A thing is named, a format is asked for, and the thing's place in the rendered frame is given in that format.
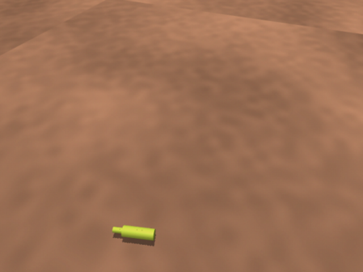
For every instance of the bottle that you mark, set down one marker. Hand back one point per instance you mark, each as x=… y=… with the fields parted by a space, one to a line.
x=135 y=232

